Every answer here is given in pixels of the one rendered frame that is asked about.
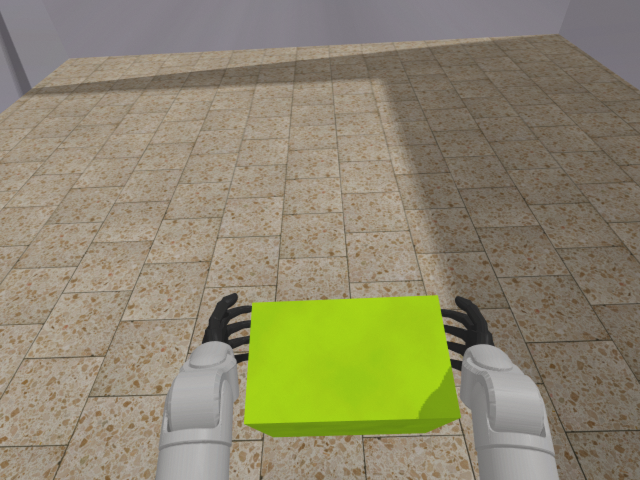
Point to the robot left forearm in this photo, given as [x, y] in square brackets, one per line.
[196, 431]

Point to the robot left hand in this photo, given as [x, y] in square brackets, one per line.
[218, 330]

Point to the robot right forearm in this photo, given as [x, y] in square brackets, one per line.
[510, 425]

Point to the robot right hand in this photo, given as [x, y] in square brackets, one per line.
[477, 329]

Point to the carton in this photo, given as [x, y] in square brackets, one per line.
[362, 366]

